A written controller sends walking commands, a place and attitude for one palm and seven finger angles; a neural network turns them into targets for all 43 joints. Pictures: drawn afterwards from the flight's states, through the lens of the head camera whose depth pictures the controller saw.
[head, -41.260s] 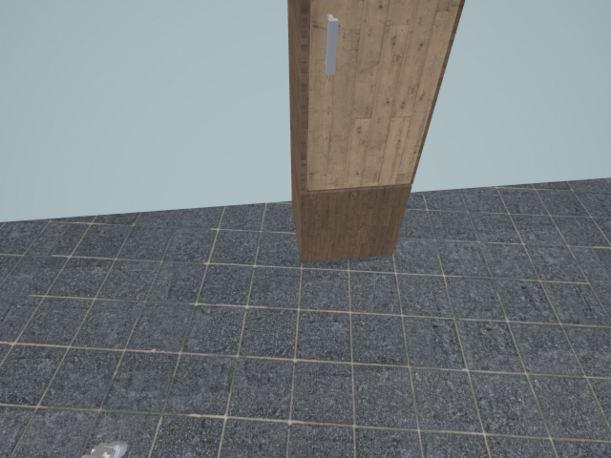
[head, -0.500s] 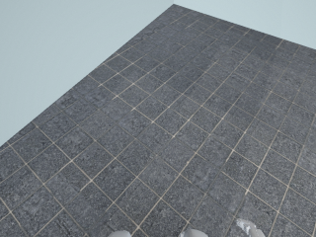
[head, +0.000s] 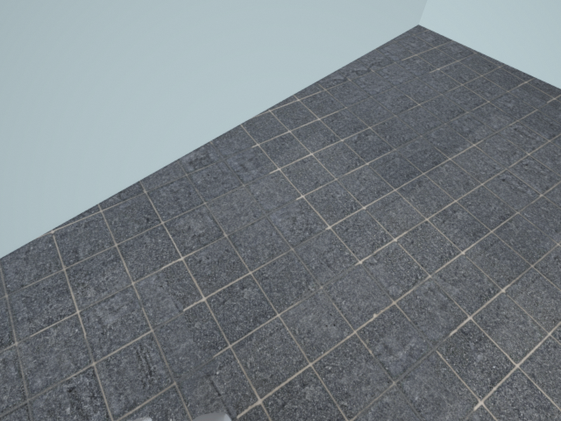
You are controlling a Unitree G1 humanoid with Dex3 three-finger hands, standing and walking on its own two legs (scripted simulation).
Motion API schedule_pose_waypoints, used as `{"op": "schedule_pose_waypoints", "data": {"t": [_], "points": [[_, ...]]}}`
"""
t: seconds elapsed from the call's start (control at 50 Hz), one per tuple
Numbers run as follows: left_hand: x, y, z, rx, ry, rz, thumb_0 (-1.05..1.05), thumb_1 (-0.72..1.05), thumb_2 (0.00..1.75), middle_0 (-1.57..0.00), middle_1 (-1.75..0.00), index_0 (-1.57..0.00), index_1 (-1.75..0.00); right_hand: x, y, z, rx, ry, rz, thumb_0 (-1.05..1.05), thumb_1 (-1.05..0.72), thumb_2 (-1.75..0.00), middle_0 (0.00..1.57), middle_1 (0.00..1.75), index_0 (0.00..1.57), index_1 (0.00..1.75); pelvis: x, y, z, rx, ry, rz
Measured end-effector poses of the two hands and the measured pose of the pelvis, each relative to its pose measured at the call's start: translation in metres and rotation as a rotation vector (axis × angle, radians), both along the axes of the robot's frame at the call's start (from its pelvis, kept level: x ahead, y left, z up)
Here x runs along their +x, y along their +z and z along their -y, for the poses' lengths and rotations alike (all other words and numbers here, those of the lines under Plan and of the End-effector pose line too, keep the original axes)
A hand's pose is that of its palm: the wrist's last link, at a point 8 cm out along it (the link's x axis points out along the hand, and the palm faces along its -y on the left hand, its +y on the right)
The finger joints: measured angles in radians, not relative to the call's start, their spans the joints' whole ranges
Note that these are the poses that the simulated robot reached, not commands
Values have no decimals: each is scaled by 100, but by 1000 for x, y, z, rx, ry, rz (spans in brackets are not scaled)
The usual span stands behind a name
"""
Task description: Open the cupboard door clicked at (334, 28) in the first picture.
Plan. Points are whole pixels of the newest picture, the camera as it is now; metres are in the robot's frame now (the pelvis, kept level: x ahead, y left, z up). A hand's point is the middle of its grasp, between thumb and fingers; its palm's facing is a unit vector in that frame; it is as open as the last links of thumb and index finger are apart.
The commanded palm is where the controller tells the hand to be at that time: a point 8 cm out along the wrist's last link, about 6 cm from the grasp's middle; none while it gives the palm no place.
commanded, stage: turn to face it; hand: left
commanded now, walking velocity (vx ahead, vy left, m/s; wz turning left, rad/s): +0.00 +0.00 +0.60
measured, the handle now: out of the picture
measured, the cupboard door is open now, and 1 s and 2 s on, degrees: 46 46 46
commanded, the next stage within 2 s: none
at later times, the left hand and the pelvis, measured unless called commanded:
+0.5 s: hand out of the picture +0.03 +0.18 -0.15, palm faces +0.30 -0.92 -0.26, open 7.4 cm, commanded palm none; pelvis +0.01 -0.03 +0.01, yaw +18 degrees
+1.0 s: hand out of the picture +0.01 +0.19 -0.15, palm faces +0.57 -0.77 -0.29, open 7.4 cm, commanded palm none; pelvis +0.04 -0.05 -0.01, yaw +36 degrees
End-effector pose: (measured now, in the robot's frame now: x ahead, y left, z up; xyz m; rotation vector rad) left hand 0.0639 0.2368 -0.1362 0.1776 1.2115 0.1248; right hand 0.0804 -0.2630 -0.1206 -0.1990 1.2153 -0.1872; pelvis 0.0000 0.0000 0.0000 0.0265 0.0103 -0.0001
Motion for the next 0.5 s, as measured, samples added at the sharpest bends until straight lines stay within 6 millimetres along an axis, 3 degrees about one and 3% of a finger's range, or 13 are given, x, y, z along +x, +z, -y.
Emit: {"op": "schedule_pose_waypoints", "data": {"t": [0.08, 0.2, 0.32, 0.38, 0.5], "points": [[-17, -16, -17, 2, 68, -48, 0, 90, 90, -20, -30, -21, -30, 23, -1, -12, -27, 68, 46, 1, -91, -90, 20, 30, 20, 30, 0, -10, -5, -12, 43, 0], [-14, 2, -25, 37, 134, -12, 1, 91, 90, -19, -30, -20, -30, 31, 2, -16, -17, 128, 31, 0, -91, -90, 20, 30, 20, 30, 1, 0, 4, -32, 106, -1], [-9, 17, -14, 95, 181, 82, 1, 91, 90, -19, -30, -20, -30, 42, -17, -2, 27, 173, -1, 1, -91, -90, 21, 30, 20, 30, 6, -6, 27, -19, 181, -8], [-21, 21, -5, 110, 221, 85, 0, 91, 90, -19, -30, -20, -30, 53, -21, 5, 33, 207, -22, 1, -91, -90, 21, 30, 20, 30, 6, -5, 33, -17, 230, 4], [-53, 21, 13, 66, 304, 19, 0, 91, 90, -20, -30, -20, -30, 83, -5, -1, 28, 281, -26, 1, -91, -90, 20, 30, 20, 30, 14, 7, 34, 5, 312, 0]]}}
